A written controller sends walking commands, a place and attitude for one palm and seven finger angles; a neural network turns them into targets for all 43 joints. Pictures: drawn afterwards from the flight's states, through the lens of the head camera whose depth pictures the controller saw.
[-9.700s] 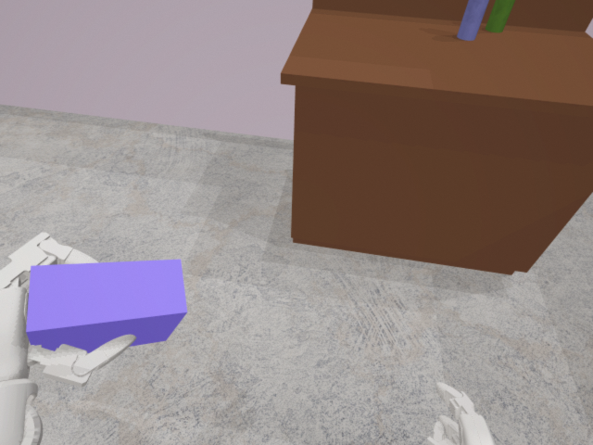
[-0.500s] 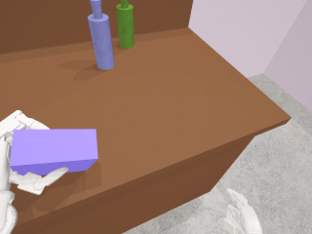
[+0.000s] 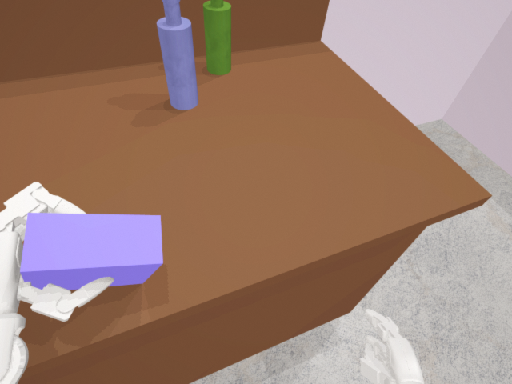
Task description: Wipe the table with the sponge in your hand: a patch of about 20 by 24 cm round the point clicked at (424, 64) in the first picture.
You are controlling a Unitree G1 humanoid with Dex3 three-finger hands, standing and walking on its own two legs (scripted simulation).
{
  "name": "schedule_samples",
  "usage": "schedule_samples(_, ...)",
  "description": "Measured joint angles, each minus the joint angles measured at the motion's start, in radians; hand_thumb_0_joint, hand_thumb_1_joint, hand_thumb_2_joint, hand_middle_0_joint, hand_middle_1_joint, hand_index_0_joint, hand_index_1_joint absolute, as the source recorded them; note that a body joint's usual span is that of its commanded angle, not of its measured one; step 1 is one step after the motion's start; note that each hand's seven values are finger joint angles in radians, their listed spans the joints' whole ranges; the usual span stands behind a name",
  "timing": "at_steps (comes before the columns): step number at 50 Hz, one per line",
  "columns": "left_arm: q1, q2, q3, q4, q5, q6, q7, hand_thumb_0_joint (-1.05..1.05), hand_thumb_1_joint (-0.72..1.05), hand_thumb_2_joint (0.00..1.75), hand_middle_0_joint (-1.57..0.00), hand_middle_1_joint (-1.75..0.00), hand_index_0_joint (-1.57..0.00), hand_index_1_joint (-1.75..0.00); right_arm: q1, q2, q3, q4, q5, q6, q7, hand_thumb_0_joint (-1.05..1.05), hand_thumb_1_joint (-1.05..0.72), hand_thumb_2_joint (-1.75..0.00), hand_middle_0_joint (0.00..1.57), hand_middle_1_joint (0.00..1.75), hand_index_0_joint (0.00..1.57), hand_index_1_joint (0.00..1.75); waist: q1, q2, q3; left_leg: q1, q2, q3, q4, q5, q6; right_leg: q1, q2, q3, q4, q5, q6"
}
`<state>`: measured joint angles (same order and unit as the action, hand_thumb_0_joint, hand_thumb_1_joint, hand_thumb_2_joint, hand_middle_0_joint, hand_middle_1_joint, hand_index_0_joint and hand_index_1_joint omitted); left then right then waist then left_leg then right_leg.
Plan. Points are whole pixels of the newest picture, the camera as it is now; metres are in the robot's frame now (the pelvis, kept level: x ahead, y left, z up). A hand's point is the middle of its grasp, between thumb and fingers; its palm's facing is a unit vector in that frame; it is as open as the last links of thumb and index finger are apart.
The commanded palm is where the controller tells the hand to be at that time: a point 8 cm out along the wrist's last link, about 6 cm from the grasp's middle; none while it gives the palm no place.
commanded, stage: look again from close up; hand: left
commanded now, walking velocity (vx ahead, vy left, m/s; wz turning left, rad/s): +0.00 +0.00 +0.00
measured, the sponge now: (115, 253) +0.23 +0.21 +0.13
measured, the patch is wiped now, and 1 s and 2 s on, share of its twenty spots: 0.00 0.00 0.00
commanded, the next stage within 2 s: turn the palm down, sponge in hand in 0.20 s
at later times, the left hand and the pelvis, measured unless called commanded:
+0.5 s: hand (61, 216) +0.24 +0.25 +0.18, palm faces +0.38 -0.78 -0.50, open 10.1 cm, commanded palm +0.17 +0.27 +0.19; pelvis -0.01 -0.02 -0.01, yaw +0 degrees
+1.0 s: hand (112, 243) +0.22 +0.19 +0.18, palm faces +0.26 -0.54 -0.80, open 10.0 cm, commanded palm +0.17 +0.23 +0.23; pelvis -0.01 -0.09 -0.02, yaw +1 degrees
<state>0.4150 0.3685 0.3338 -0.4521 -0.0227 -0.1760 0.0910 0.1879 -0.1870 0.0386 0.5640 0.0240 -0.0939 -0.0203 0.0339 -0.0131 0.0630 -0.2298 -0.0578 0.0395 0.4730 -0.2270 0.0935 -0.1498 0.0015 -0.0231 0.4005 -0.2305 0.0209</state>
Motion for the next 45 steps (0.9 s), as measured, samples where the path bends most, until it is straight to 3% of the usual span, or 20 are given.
schedule_samples(15, 0.013, 0.003, 0.001, 0.0, -0.002, -0.003, 0.003, 0.01, -0.48, 1.01, -0.76, -1.34, -0.74, -1.34, 0.005, -0.015, -0.015, 0.006, 0.003, 0.001, -0.009, 0.01, -0.9, -0.9, 0.2, 0.3, 0.21, 0.3, -0.006, 0.003, -0.009, 0.004, 0.009, -0.004, -0.001, 0.0, -0.007, 0.008, 0.009, -0.004, -0.009, 0.004, -0.008)
schedule_samples(16, -0.026, 0.04, -0.006, 0.004, 0.012, -0.005, -0.001, 0.01, -0.48, 1.01, -0.77, -1.34, -0.74, -1.34, 0.024, -0.025, 0.0, -0.022, 0.018, 0.003, -0.031, 0.01, -0.9, -0.9, 0.2, 0.3, 0.21, 0.3, 0.001, 0.005, -0.008, -0.011, 0.008, -0.013, 0.014, -0.003, -0.007, -0.005, 0.014, -0.003, 0.009, -0.008, 0.0)
schedule_samples(17, -0.102, 0.095, -0.004, 0.03, 0.043, -0.007, -0.021, 0.01, -0.48, 1.01, -0.77, -1.34, -0.74, -1.34, 0.041, -0.028, 0.0, -0.034, 0.004, -0.007, -0.038, 0.01, -0.9, -0.9, 0.2, 0.3, 0.2, 0.3, 0.02, -0.001, -0.005, -0.026, 0.002, -0.018, 0.03, -0.005, -0.009, -0.026, 0.012, -0.004, 0.042, -0.017, -0.014)
schedule_samples(19, -0.252, 0.155, 0.02, 0.099, 0.046, 0.053, -0.058, 0.01, -0.48, 1.01, -0.77, -1.34, -0.74, -1.34, 0.033, -0.032, 0.002, -0.011, -0.019, -0.013, -0.012, 0.01, -0.9, -0.9, 0.2, 0.3, 0.2, 0.3, 0.036, -0.011, -0.01, -0.046, -0.01, -0.025, 0.044, -0.003, -0.018, -0.061, 0.0, -0.01, 0.099, -0.043, -0.029)
schedule_samples(21, -0.329, 0.153, 0.062, 0.131, 0.009, 0.156, -0.083, 0.01, -0.48, 1.01, -0.77, -1.34, -0.74, -1.34, -0.003, -0.036, 0.013, 0.022, -0.022, -0.007, 0.01, 0.01, -0.9, -0.9, 0.2, 0.3, 0.2, 0.3, 0.04, -0.01, -0.021, -0.044, -0.012, -0.012, 0.041, 0.001, -0.024, -0.077, -0.004, -0.002, 0.126, -0.052, -0.031)
schedule_samples(24, -0.31, 0.11, 0.069, 0.096, 0.025, 0.288, -0.101, 0.01, -0.48, 1.01, -0.76, -1.34, -0.74, -1.34, -0.045, -0.045, 0.019, 0.025, -0.017, 0.004, 0.034, 0.01, -0.9, -0.9, 0.2, 0.3, 0.21, 0.3, 0.03, 0.017, -0.045, -0.047, -0.004, 0.01, 0.049, -0.004, -0.025, -0.092, -0.003, 0.009, 0.146, -0.058, -0.026)
schedule_samples(26, -0.239, 0.101, 0.034, 0.042, 0.062, 0.325, -0.116, 0.01, -0.48, 1.01, -0.76, -1.34, -0.74, -1.34, -0.066, -0.049, 0.022, 0.007, -0.015, 0.016, 0.04, 0.01, -0.9, -0.9, 0.2, 0.3, 0.21, 0.3, 0.017, 0.037, -0.054, -0.058, 0.002, 0.014, 0.062, -0.009, -0.026, -0.104, 0.004, 0.013, 0.157, -0.059, -0.03)
schedule_samples(28, -0.165, 0.111, -0.001, -0.012, 0.078, 0.325, -0.125, 0.01, -0.48, 1.01, -0.76, -1.34, -0.74, -1.34, -0.079, -0.046, 0.024, -0.01, -0.018, 0.026, 0.033, 0.01, -0.9, -0.9, 0.2, 0.3, 0.21, 0.3, 0.009, 0.047, -0.058, -0.067, 0.009, 0.015, 0.074, -0.014, -0.031, -0.114, 0.01, 0.013, 0.171, -0.063, -0.037)
schedule_samples(31, -0.103, 0.144, -0.012, -0.043, 0.065, 0.282, -0.114, 0.01, -0.48, 1.01, -0.76, -1.34, -0.74, -1.34, -0.09, -0.038, 0.024, -0.013, -0.017, 0.032, 0.006, 0.01, -0.9, -0.9, 0.2, 0.3, 0.21, 0.3, 0.015, 0.047, -0.06, -0.08, 0.02, 0.005, 0.093, -0.018, -0.045, -0.125, 0.021, 0.002, 0.188, -0.07, -0.051)
schedule_samples(34, -0.129, 0.175, 0.012, -0.014, 0.072, 0.262, -0.074, 0.01, -0.48, 1.01, -0.76, -1.34, -0.74, -1.34, -0.087, -0.041, 0.019, 0.004, -0.015, 0.039, -0.02, 0.01, -0.9, -0.9, 0.2, 0.3, 0.21, 0.3, 0.037, 0.052, -0.059, -0.088, 0.031, -0.018, 0.11, -0.021, -0.062, -0.122, 0.033, -0.022, 0.192, -0.073, -0.068)
schedule_samples(37, -0.203, 0.194, 0.045, 0.068, 0.1, 0.292, -0.059, 0.01, -0.48, 1.01, -0.76, -1.34, -0.74, -1.34, -0.083, -0.058, 0.02, 0.029, -0.006, 0.052, -0.045, 0.01, -0.9, -0.9, 0.2, 0.3, 0.21, 0.3, 0.054, 0.066, -0.061, -0.095, 0.037, -0.044, 0.122, -0.021, -0.076, -0.119, 0.04, -0.047, 0.195, -0.076, -0.083)
schedule_samples(42, -0.291, 0.229, 0.044, 0.198, 0.155, 0.375, -0.138, 0.01, -0.48, 1.01, -0.76, -1.34, -0.74, -1.34, -0.072, -0.083, 0.024, 0.046, 0.013, 0.056, -0.084, 0.01, -0.9, -0.9, 0.2, 0.3, 0.21, 0.3, 0.064, 0.09, -0.059, -0.094, 0.05, -0.064, 0.133, -0.024, -0.094, -0.114, 0.054, -0.066, 0.204, -0.085, -0.104)
schedule_samples(45, -0.282, 0.25, 0.022, 0.2, 0.181, 0.362, -0.194, 0.01, -0.48, 1.01, -0.76, -1.34, -0.74, -1.34, -0.062, -0.086, 0.015, 0.037, 0.014, 0.046, -0.096, 0.01, -0.9, -0.9, 0.2, 0.3, 0.21, 0.3, 0.056, 0.095, -0.06, -0.097, 0.06, -0.064, 0.147, -0.035, -0.105, -0.118, 0.064, -0.067, 0.217, -0.094, -0.116)
